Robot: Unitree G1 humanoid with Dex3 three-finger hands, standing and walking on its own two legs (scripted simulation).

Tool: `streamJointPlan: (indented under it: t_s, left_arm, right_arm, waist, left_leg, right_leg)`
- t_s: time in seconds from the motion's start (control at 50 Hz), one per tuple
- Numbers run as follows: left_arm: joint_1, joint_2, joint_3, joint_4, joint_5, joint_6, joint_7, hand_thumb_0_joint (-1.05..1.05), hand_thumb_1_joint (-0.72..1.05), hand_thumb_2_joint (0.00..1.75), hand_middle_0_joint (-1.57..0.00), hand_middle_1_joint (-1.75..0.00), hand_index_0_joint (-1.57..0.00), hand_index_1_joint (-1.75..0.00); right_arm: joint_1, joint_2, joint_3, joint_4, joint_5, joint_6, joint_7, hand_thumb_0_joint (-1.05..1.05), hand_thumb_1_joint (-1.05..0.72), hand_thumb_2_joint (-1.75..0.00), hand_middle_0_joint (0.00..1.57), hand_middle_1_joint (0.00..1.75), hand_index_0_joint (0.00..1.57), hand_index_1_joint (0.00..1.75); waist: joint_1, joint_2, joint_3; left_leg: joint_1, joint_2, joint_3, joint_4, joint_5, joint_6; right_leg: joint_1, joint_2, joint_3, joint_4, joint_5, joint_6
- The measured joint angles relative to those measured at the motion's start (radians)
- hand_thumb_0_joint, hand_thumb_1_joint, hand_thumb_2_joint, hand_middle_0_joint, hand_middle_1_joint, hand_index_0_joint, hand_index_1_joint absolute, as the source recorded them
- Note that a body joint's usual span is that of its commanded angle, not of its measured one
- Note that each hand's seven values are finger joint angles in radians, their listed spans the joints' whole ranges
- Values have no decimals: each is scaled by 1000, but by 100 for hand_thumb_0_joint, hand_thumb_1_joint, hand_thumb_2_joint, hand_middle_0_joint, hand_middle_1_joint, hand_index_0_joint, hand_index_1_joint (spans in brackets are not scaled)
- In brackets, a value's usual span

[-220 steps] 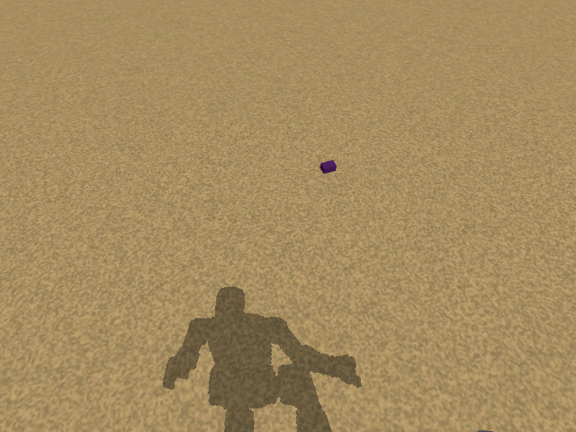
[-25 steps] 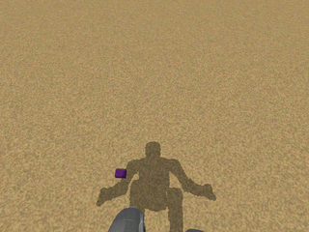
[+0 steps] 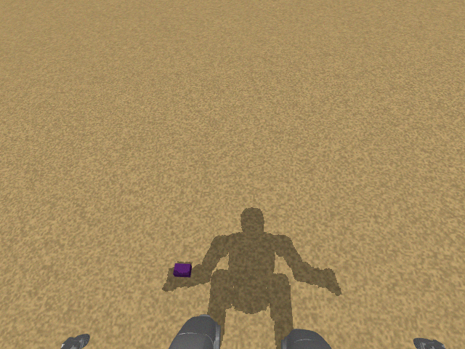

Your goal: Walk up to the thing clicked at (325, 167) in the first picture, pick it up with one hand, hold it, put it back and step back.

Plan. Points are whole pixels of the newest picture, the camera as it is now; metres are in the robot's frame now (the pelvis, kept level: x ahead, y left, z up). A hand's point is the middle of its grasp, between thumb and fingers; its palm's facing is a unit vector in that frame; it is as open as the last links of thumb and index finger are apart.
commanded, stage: walk up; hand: left
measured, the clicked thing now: (182, 270) +0.46 +0.29 -0.74
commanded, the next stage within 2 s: stand in 1.44 s
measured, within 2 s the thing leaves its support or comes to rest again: neither
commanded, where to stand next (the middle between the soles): +0.07 +0.06 m, yaw -1 degrees
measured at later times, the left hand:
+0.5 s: hand out of the picture +0.10 +0.30 -0.14, palm faces +0.00 -0.94 -0.34, open 7.4 cm
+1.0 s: hand out of the picture +0.11 +0.30 -0.13, palm faces -0.03 -0.93 -0.36, open 7.4 cm
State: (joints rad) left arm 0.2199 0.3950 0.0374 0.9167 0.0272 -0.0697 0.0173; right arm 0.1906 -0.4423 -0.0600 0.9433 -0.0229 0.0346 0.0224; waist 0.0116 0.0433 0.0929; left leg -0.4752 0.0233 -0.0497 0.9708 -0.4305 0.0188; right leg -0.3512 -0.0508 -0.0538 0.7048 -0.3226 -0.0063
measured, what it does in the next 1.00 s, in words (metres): steps on the spot: left foot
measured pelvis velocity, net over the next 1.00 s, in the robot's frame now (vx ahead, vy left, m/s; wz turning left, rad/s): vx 0.03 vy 0.04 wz -0.01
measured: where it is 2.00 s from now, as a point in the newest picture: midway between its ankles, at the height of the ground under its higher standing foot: outside the picture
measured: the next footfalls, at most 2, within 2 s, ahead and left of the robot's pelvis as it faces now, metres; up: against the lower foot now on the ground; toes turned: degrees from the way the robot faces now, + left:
left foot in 0.14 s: +0.07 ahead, +0.17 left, +0.00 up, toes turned +1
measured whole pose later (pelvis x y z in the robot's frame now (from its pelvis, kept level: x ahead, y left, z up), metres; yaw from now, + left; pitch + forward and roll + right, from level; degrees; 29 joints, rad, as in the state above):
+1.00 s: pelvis +0.03 +0.04 +0.03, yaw +0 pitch -2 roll +0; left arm 0.08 0.37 0.00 1.16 0.01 -0.03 0.00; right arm 0.05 -0.36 -0.03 1.17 -0.01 0.02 0.03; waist 0.00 0.00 0.05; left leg -0.14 0.02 0.02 0.38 -0.20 -0.01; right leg -0.14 -0.08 -0.01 0.36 -0.19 0.07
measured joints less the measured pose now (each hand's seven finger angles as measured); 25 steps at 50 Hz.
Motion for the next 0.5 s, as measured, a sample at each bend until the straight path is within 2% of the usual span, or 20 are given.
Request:
streamJointPlan:
  t_s: [0.08, 0.12, 0.16, 0.2, 0.24, 0.28, 0.5]
  left_arm:
    - [2, 13, 4, 6, -2, 1, -2, 0, 90, 90, -21, -30, -20, -30]
    - [0, 22, 2, 14, -9, 9, -4, 0, 90, 90, -20, -30, -20, -30]
    - [-11, 34, 1, 29, -19, 22, -6, 0, 90, 90, -20, -30, -20, -30]
    - [-24, 32, -5, 52, -30, 38, -5, 0, 90, 90, -20, -30, -20, -30]
    - [-36, 26, -14, 75, -31, 44, -6, 0, 91, 90, -20, -30, -20, -30]
    - [-44, 17, -20, 96, -29, 39, -9, 0, 91, 90, -20, -30, -20, -30]
    - [-99, -16, -43, 179, -32, 31, -19, 0, 91, 90, -20, -30, -20, -30]
  right_arm:
    - [-2, -5, -1, 32, 3, -4, 2, 1, -91, -90, 20, 30, 20, 30]
    - [-9, -1, 3, 47, 7, -10, 1, 1, -91, -90, 20, 30, 20, 30]
    - [-24, 18, 6, 64, 6, -22, -5, 1, -91, -90, 20, 30, 20, 30]
    - [-33, 33, 16, 71, 7, -29, -3, 1, -91, -90, 20, 30, 20, 30]
    - [-41, 48, 28, 78, 12, -27, 0, 1, -91, -90, 20, 30, 20, 30]
    - [-54, 61, 39, 92, 16, -19, 3, 1, -91, -90, 20, 30, 20, 30]
    - [-126, 97, 59, 160, 20, -28, 6, 1, -90, -90, 20, 30, 21, 30]
  waist:
    - [9, -3, 5]
    - [11, -11, 7]
    - [11, -44, 18]
    - [12, -53, 16]
    - [7, -46, 8]
    - [5, -40, -3]
    - [11, -55, -37]
  left_leg:
    - [64, 25, 17, -144, 1, -8]
    - [114, 25, 31, -249, 51, -7]
    - [147, 2, 47, -308, 131, -36]
    - [145, 1, 52, -298, 121, -48]
    - [143, 14, 41, -283, 107, -48]
    - [146, 25, 32, -280, 101, -49]
    - [219, 15, 47, -403, 146, -36]
  right_leg:
    - [7, -17, 1, -11, -1, 11]
    - [0, -25, 4, 7, -12, 21]
    - [-9, -49, 20, 39, -29, 34]
    - [-5, -47, 30, 34, -34, 32]
    - [16, -20, 35, 3, -18, 27]
    - [38, -8, 27, -32, -1, 42]
    - [122, -17, 33, -186, 63, 64]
